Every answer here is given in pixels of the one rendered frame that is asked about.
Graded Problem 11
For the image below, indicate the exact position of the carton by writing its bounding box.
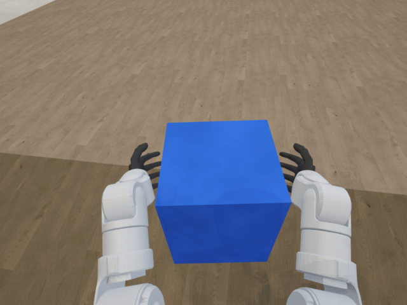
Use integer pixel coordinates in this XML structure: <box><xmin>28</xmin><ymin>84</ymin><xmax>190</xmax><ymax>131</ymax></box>
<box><xmin>155</xmin><ymin>120</ymin><xmax>292</xmax><ymax>264</ymax></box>

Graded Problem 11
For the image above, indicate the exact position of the robot left forearm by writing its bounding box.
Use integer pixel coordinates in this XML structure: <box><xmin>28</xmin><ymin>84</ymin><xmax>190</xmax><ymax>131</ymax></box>
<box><xmin>93</xmin><ymin>169</ymin><xmax>155</xmax><ymax>305</ymax></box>

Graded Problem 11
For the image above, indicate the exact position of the robot right upper arm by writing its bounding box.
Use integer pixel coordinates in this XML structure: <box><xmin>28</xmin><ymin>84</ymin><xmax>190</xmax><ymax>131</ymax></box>
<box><xmin>286</xmin><ymin>287</ymin><xmax>357</xmax><ymax>305</ymax></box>

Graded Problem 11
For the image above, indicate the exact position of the robot left upper arm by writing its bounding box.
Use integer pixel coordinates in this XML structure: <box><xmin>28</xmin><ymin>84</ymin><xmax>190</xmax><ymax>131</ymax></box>
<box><xmin>96</xmin><ymin>283</ymin><xmax>165</xmax><ymax>305</ymax></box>

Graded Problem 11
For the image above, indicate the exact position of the robot right forearm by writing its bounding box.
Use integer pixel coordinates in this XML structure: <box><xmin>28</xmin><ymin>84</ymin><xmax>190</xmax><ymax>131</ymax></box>
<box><xmin>290</xmin><ymin>170</ymin><xmax>362</xmax><ymax>305</ymax></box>

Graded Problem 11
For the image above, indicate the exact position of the left robot hand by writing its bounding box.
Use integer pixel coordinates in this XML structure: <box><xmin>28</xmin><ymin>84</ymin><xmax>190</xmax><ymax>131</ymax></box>
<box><xmin>129</xmin><ymin>143</ymin><xmax>162</xmax><ymax>189</ymax></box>

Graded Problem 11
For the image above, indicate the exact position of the right robot hand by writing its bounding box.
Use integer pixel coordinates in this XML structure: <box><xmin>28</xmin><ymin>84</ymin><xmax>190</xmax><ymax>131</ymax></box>
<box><xmin>279</xmin><ymin>143</ymin><xmax>315</xmax><ymax>193</ymax></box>

